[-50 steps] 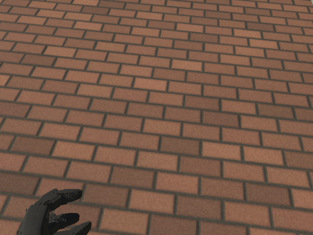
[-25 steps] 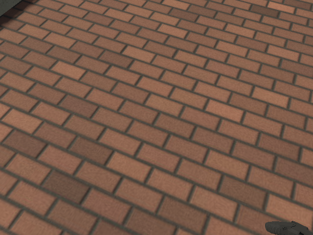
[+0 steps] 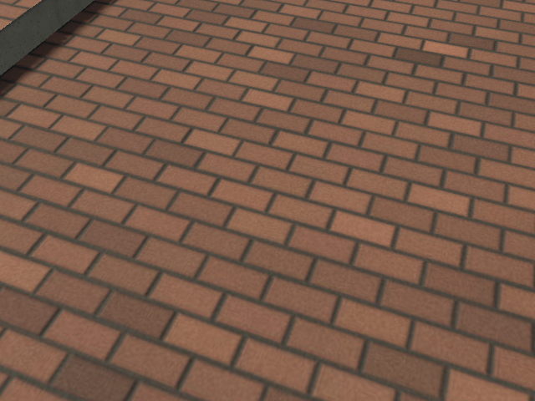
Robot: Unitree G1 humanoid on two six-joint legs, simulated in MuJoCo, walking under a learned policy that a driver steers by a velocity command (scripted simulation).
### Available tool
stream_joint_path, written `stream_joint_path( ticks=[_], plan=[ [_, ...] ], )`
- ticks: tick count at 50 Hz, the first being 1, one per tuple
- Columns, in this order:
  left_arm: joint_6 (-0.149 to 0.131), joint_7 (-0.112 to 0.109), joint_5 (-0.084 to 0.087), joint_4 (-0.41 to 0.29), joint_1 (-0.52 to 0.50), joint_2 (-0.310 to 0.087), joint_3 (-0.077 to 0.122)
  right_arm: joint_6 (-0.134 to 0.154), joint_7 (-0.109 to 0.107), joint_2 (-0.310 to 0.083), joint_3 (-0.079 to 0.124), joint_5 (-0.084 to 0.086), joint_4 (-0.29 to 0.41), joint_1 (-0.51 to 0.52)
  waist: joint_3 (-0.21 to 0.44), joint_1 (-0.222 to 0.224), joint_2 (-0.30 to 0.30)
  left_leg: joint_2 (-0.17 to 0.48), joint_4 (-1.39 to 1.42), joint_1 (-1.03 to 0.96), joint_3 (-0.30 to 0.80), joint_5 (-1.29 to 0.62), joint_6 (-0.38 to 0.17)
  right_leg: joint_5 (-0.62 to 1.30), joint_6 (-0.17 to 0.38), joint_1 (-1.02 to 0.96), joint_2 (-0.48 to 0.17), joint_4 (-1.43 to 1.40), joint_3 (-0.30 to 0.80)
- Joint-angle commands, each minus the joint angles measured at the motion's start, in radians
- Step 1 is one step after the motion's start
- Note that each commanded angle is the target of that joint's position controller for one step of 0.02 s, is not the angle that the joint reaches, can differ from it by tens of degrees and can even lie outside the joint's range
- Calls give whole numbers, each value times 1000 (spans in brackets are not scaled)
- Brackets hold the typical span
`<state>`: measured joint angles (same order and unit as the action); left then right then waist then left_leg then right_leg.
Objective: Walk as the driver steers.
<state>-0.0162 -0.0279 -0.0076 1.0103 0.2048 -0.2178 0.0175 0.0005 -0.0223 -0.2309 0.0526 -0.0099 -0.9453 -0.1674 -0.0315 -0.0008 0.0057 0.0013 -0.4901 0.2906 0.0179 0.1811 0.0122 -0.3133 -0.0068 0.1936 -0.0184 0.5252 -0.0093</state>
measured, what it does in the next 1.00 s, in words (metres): walks ahead, turning right: right foot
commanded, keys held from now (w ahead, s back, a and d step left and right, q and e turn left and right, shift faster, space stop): no key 0.06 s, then w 0.26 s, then w+e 0.68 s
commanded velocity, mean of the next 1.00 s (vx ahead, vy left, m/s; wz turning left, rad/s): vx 0.36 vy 0.00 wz -0.27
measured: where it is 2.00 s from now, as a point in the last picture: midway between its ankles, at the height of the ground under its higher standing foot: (351, 334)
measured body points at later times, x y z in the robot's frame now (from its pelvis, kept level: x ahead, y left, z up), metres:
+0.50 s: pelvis +0.13 +0.03 +0.01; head +0.14 +0.04 +0.46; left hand +0.24 +0.29 -0.13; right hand +0.09 -0.22 -0.13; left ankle +0.07 +0.12 -0.74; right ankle +0.14 -0.13 -0.66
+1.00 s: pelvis +0.38 -0.07 +0.01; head +0.40 -0.09 +0.46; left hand +0.54 +0.16 -0.12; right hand +0.44 -0.38 -0.10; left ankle +0.49 +0.10 -0.65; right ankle +0.39 -0.13 -0.74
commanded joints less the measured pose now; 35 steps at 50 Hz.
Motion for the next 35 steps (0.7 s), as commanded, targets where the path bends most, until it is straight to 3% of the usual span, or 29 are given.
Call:
stream_joint_path(
  ticks=[1,3,4,6,8,9,10,12,14,15,16,17,18,19,20,22,26,29,33,35],
  plan=[
    [-6,-4,4,-23,22,-125,22,13,-4,-92,18,4,24,33,43,13,-8,29,34,-121,31,-162,-34,110,32,77,-46,-128,45],
    [-4,-3,5,-16,25,-122,20,10,-7,-95,17,6,4,27,48,12,0,31,30,-130,31,-187,-34,146,32,66,-41,-122,38],
    [-2,-2,6,-3,47,-118,21,8,-8,-87,15,8,-15,8,69,15,-8,15,20,-137,11,-98,-35,57,37,54,-35,-136,34],
    [5,-2,17,0,55,-155,34,5,-10,-94,19,17,-29,10,14,20,-66,-38,-53,-55,-48,200,-37,-226,87,74,-60,-186,91],
    [-2,-4,28,-3,87,-200,49,24,-5,-93,19,24,-11,61,-76,43,-143,-47,-169,122,-81,263,-43,-441,170,39,-195,-296,280],
    [-13,-5,33,1,96,-221,58,40,1,-82,16,29,0,85,-120,47,-170,-18,-217,178,-66,230,-56,-451,212,29,-269,-330,374],
    [-26,-6,34,2,96,-217,61,56,8,-76,15,33,4,94,-144,43,-171,12,-236,211,-44,217,-70,-393,233,17,-304,-336,409],
    [-41,-1,36,-7,61,-192,59,81,24,-72,17,41,-13,53,-133,3,-165,28,-142,156,-47,223,-95,-232,212,1,-286,-286,345],
    [-42,8,41,-33,-11,-176,57,87,27,-101,37,41,-89,-113,-71,-77,-117,-8,13,-168,-56,102,-101,-68,143,142,-176,-165,193],
    [-49,11,38,-59,-50,-137,45,89,22,-166,59,35,-116,-222,-29,-116,30,104,113,-310,145,145,-148,77,82,258,-74,82,59],
    [-64,7,30,-97,-53,-90,35,91,30,-272,85,37,-143,-341,41,-140,300,303,260,-481,535,192,-281,-73,16,454,57,407,-50],
    [-76,8,42,-101,-69,-128,45,104,34,-193,55,19,-136,-324,40,-125,217,379,291,-498,651,171,-318,-250,25,570,42,614,70],
    [-84,16,67,-90,-49,-134,49,116,33,-138,37,14,-119,-262,-5,-89,132,368,267,-474,540,119,-284,-192,58,620,2,699,137],
    [-86,21,73,-74,-31,-125,49,123,32,-118,29,14,-101,-215,-8,-64,91,328,270,-450,420,83,-240,-97,81,622,-31,697,147],
    [-85,23,67,-71,-41,-126,55,125,34,-106,22,17,-94,-184,-37,-50,67,304,285,-425,322,3,-206,-18,91,629,-51,647,153],
    [-71,34,54,-66,-39,-113,62,118,31,-69,6,6,-98,-181,-25,-34,96,244,298,-377,152,-152,-152,78,87,557,-73,567,127],
    [-48,46,43,-110,-125,-63,51,111,9,-119,11,-9,-101,-197,-60,-39,52,241,356,-310,27,-246,-166,194,41,573,-68,421,91],
    [-47,55,35,-162,-222,-50,37,108,-4,-141,13,-6,-90,-187,-88,-54,61,225,398,-246,-75,-242,-154,320,36,510,-64,244,23],
    [-43,80,34,-222,-312,-52,29,98,-6,-146,17,11,-105,-241,-118,-65,48,258,370,-315,-155,-324,-145,326,74,486,-52,135,-34],
    [-43,92,35,-244,-307,-71,38,89,-7,-168,24,16,-95,-222,-93,-32,65,275,286,-373,-192,-578,-129,260,110,431,-21,109,-71]
  ],
)
Keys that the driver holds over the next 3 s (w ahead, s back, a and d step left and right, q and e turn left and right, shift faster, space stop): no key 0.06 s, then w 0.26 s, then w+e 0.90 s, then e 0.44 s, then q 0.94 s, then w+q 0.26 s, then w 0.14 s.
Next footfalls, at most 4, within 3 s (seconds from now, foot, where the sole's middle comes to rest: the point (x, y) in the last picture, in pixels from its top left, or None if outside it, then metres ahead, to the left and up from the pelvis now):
0.78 right None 0.43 -0.14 -0.77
1.30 left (309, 304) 0.78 -0.08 -0.77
1.76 right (404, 347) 0.65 -0.32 -0.77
2.18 left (321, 307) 0.77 -0.11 -0.77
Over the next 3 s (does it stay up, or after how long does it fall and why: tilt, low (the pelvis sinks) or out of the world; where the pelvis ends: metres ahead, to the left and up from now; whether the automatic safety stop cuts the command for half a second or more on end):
stays up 0.77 -0.21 0.01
